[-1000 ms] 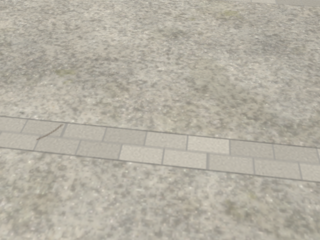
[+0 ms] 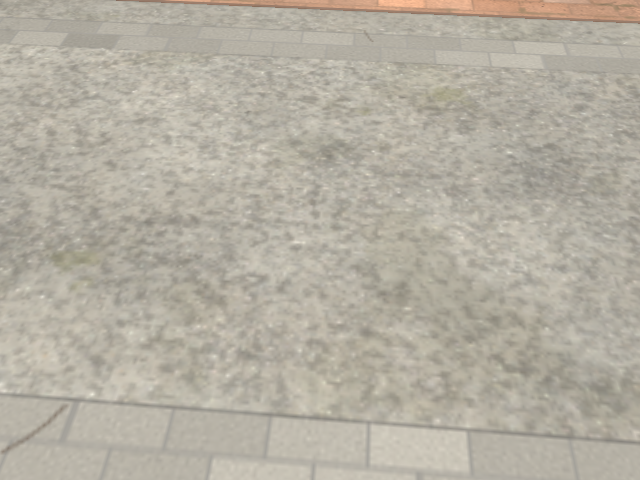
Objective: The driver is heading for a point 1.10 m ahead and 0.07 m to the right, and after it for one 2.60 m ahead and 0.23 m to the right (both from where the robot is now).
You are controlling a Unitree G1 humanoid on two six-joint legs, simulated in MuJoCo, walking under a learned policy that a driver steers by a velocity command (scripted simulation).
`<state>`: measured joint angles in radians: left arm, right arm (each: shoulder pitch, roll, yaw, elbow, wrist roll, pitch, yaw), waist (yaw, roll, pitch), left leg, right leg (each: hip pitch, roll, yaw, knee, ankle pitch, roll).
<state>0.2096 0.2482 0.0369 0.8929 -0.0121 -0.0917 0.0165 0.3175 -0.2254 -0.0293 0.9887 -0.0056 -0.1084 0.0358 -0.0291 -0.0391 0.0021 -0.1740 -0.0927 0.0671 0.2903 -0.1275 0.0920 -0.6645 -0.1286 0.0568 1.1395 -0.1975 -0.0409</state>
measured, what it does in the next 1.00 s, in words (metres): walks ahead: right foot, then left foot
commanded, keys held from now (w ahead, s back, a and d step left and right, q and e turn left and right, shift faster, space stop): w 1.00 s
